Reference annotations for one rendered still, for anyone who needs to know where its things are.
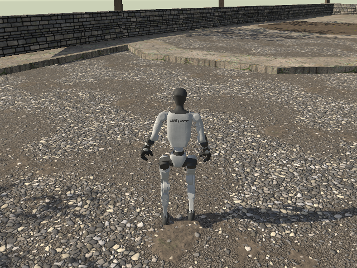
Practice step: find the robot left shin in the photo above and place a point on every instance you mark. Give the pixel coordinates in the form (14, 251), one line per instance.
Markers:
(164, 201)

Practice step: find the robot right upper arm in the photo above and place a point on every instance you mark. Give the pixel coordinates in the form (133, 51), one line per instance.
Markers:
(199, 127)

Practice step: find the robot left hand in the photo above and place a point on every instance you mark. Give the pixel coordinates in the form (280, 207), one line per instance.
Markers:
(147, 153)

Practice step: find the robot left foot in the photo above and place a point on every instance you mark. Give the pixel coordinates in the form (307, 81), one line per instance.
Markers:
(164, 219)

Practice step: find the robot right hand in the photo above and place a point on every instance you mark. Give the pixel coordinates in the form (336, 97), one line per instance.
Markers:
(203, 154)

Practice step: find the left robot forearm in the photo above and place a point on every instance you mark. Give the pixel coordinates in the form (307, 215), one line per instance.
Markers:
(148, 143)

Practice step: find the robot left upper arm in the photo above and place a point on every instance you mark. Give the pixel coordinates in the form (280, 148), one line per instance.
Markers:
(157, 125)

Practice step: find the right robot forearm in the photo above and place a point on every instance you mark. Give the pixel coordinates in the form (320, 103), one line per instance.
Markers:
(205, 146)

